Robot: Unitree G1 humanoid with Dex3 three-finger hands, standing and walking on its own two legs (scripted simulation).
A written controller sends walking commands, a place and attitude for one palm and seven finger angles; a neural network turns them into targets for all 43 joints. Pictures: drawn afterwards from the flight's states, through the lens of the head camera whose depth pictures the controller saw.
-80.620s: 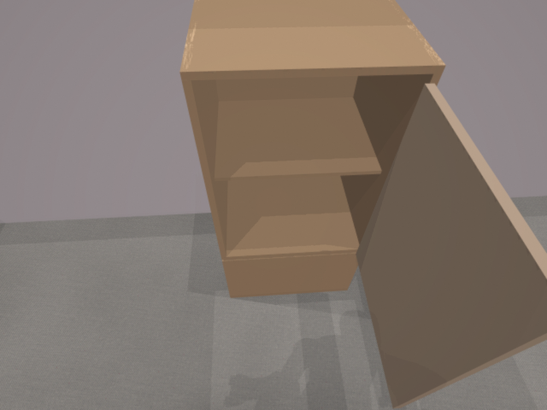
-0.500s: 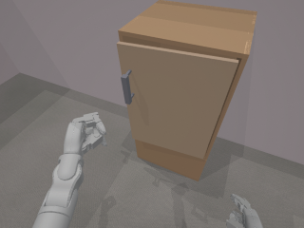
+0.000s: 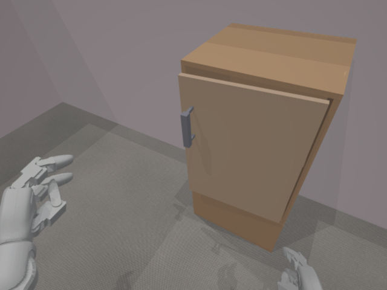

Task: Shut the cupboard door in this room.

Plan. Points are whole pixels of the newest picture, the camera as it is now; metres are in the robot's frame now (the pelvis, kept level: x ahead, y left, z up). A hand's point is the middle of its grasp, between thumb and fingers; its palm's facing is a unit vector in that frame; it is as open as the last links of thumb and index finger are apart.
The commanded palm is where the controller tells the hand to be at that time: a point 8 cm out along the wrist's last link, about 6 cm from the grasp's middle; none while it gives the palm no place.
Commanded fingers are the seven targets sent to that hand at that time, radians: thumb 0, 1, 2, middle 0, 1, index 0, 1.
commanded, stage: draw the hand back to the body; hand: left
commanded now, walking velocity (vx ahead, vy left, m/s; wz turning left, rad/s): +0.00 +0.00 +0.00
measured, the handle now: (189, 126) +0.63 +0.10 -0.03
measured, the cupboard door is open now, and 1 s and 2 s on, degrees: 5 5 5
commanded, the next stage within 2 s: step back with the hand held close in 0.46 s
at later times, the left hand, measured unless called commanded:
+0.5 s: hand (47, 212) +0.18 +0.25 +0.16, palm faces +0.46 -0.79 -0.40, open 7.4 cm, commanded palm +0.14 +0.29 +0.17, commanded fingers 0.00 0.90 0.90 -0.20 -0.30 -0.20 -0.30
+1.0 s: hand (23, 223) +0.16 +0.28 +0.16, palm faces +0.41 -0.76 -0.50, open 7.4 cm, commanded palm +0.10 +0.31 +0.17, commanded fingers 0.00 0.90 0.90 -0.20 -0.30 -0.20 -0.30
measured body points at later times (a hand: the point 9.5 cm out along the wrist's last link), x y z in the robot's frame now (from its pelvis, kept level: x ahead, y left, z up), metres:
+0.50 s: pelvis -0.01 -0.01 +0.00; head -0.04 -0.04 +0.45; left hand +0.15 +0.29 +0.18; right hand +0.18 -0.23 -0.08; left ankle -0.02 +0.11 -0.74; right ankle -0.02 -0.13 -0.74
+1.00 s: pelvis -0.04 +0.01 -0.01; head -0.03 +0.00 +0.44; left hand +0.13 +0.32 +0.19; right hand +0.14 -0.24 -0.09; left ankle -0.02 +0.11 -0.74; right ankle -0.02 -0.13 -0.74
